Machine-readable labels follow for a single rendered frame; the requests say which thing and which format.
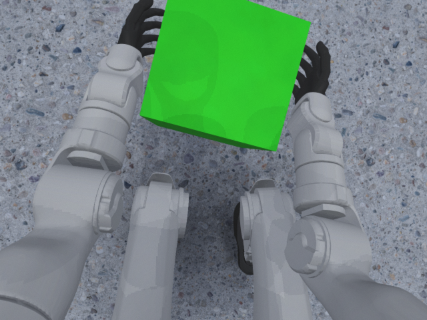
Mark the robot left upper arm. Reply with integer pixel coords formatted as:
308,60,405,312
0,164,123,320

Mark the carton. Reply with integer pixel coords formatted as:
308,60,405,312
139,0,311,151

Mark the left robot hand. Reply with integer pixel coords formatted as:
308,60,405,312
117,0,165,58

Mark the left robot shin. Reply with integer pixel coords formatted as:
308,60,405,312
129,173,175,226

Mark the robot left forearm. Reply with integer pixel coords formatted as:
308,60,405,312
32,44,143,221

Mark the robot right forearm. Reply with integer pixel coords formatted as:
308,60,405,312
287,92,366,234

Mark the right robot foot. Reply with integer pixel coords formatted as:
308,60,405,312
234,202,254,275

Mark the robot right upper arm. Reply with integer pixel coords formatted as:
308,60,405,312
284,215,427,320

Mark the right robot hand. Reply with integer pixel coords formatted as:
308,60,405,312
292,41,331,105

